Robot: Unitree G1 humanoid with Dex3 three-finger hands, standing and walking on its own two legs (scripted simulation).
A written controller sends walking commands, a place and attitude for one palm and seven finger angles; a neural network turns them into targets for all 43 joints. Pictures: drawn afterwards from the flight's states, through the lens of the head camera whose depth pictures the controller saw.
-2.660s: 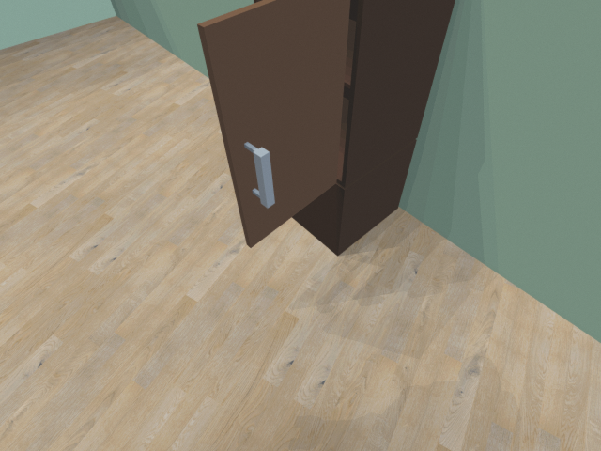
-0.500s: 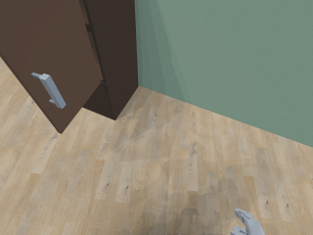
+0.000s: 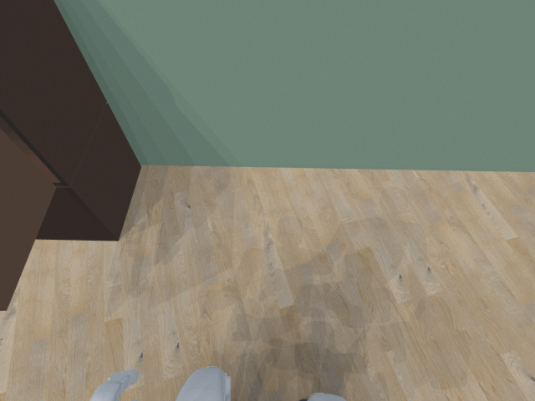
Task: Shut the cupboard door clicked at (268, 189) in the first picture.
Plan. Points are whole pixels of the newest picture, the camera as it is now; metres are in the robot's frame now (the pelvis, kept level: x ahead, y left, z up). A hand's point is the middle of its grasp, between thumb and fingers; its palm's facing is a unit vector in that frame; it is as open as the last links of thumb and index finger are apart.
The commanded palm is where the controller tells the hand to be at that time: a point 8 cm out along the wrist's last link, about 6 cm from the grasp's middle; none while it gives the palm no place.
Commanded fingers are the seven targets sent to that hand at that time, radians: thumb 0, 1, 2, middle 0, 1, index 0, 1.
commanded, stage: walk around to get in front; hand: left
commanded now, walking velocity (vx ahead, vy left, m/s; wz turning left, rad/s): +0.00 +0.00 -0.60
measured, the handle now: out of the picture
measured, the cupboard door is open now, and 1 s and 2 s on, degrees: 93 93 93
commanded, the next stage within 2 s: none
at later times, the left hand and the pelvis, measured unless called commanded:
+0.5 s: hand (185, 348) +0.21 +0.16 -0.16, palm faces -0.31 -0.91 -0.27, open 7.4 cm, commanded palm none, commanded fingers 0.00 0.90 0.90 -0.20 -0.30 -0.20 -0.30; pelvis +0.03 -0.01 -0.01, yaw -18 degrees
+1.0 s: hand (217, 327) +0.25 +0.11 -0.17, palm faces -0.50 -0.84 -0.20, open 7.4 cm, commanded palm none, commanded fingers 0.00 0.90 0.90 -0.20 -0.30 -0.20 -0.30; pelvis +0.07 -0.03 +0.00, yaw -34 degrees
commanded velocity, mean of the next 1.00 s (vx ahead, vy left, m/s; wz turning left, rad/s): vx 0.00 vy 0.00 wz -0.60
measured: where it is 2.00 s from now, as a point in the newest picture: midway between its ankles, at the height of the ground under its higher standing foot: outside the picture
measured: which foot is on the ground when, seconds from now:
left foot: up 0.00-0.14, down 0.16-0.50, up 0.52-0.88, down 0.90-1.00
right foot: down 0.00-0.16, up 0.18-0.48, down 0.50-0.90, up 0.92-1.00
